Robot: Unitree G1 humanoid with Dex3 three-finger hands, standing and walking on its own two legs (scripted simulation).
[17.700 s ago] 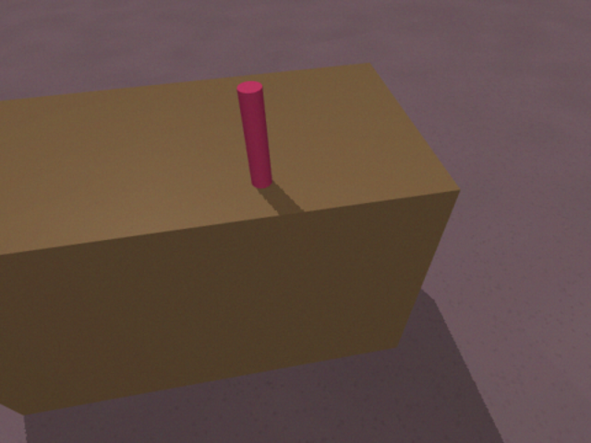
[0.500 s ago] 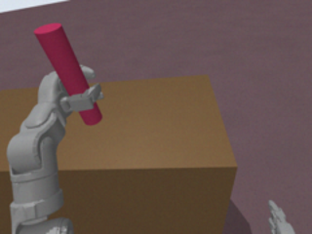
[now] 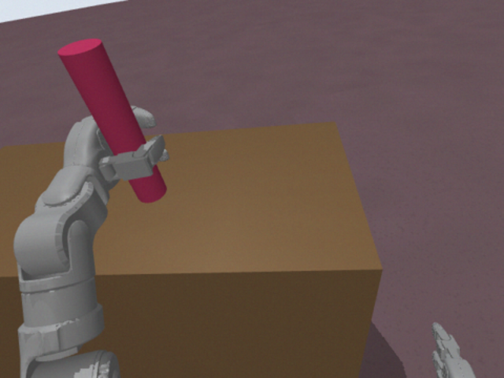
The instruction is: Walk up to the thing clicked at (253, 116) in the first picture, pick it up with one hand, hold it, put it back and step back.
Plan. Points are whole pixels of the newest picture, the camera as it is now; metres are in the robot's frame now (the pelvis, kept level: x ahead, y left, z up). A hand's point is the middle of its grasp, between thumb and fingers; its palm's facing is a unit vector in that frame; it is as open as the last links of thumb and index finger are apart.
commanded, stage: hold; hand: left
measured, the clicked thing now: (123, 133) +0.34 +0.17 +0.31
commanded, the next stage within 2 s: crouch in 0.40 s
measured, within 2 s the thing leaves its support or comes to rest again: neither
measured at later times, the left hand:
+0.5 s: hand (140, 147) +0.33 +0.16 +0.29, palm faces +0.08 -1.00 -0.02, open 5.5 cm
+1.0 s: hand (157, 170) +0.39 +0.17 +0.22, palm faces +0.15 -0.99 +0.02, open 5.5 cm
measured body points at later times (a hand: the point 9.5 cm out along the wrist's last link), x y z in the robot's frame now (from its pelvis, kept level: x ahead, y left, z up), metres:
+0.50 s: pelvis +0.00 +0.00 +0.00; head -0.05 -0.03 +0.45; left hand +0.32 +0.21 +0.30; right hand +0.17 -0.25 -0.07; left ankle +0.01 +0.12 -0.73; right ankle +0.04 -0.14 -0.73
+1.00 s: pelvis -0.01 +0.00 +0.00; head -0.03 -0.02 +0.45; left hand +0.37 +0.22 +0.22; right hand +0.15 -0.26 -0.07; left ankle +0.01 +0.12 -0.73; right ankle +0.04 -0.14 -0.73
